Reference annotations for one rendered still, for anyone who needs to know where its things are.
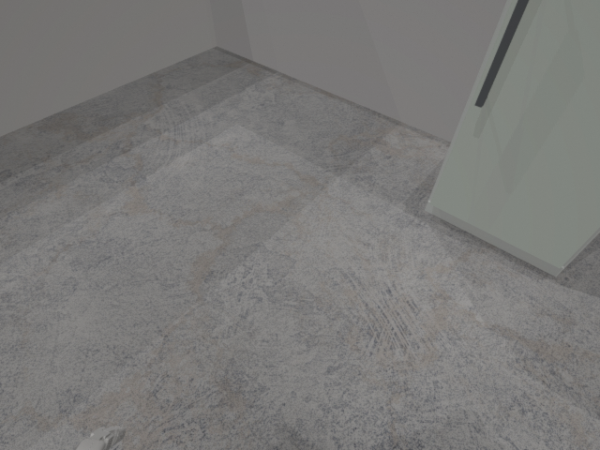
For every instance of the handle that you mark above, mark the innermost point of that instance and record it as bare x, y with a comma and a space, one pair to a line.
500, 54

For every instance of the fridge door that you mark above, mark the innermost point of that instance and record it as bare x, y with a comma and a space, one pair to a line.
525, 167

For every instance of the left robot hand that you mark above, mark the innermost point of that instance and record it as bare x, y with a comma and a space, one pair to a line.
102, 438

